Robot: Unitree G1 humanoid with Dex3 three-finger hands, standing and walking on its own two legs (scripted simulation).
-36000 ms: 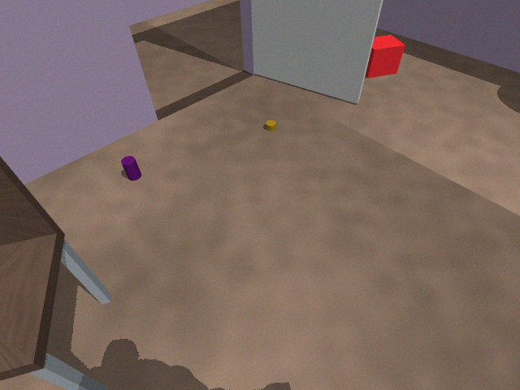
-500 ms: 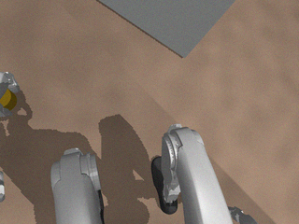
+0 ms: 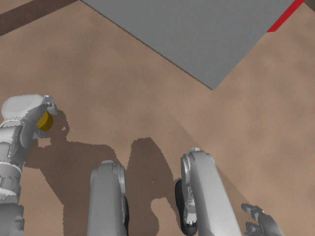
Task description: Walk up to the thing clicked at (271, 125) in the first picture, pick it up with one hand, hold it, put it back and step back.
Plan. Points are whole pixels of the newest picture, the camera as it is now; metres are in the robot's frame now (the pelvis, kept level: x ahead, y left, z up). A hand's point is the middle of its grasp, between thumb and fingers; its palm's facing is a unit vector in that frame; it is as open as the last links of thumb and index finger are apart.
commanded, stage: lift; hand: left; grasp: from above
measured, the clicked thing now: (37, 119) +0.44 +0.31 -0.14
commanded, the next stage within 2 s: hold in 1.04 s
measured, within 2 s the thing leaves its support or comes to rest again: neither
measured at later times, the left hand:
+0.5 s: hand out of the picture +0.37 +0.25 +0.10, palm faces -0.43 -0.10 -0.90, open 8.0 cm
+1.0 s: hand out of the picture +0.38 +0.22 +0.21, palm faces -0.44 -0.10 -0.89, open 8.0 cm
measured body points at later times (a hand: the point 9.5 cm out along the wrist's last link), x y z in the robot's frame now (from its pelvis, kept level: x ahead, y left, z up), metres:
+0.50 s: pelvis +0.02 -0.01 +0.18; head +0.14 +0.01 +0.61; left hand +0.39 +0.25 +0.15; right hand +0.15 -0.26 +0.06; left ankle +0.08 +0.11 -0.40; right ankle +0.11 -0.15 -0.40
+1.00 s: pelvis +0.06 -0.01 +0.29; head +0.12 -0.02 +0.73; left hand +0.40 +0.22 +0.26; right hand +0.16 -0.28 +0.16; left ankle +0.08 +0.11 -0.40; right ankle +0.11 -0.15 -0.40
